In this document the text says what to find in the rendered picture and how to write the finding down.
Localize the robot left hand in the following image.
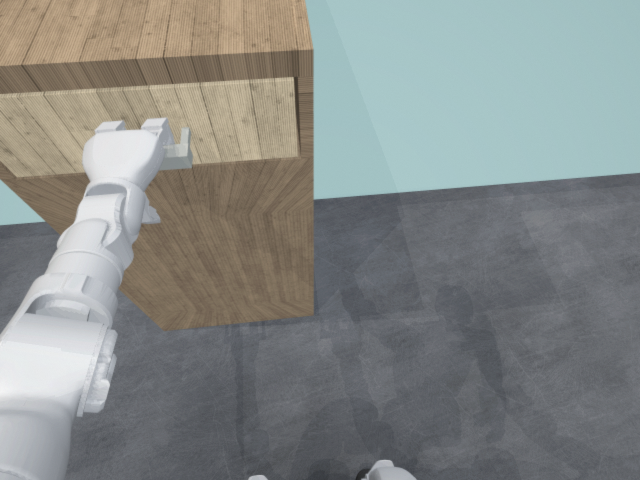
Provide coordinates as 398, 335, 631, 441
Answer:
82, 117, 175, 224

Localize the robot right shin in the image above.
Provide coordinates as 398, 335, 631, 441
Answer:
367, 460, 394, 474

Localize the cabinet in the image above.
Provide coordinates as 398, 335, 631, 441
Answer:
0, 0, 314, 331

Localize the left robot forearm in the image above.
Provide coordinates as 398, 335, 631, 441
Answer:
0, 177, 146, 356

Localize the left robot upper arm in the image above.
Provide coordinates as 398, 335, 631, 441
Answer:
0, 313, 118, 480

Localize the handle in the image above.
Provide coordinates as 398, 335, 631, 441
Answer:
82, 127, 193, 170

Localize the drawer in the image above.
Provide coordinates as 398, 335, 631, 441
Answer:
0, 77, 298, 177

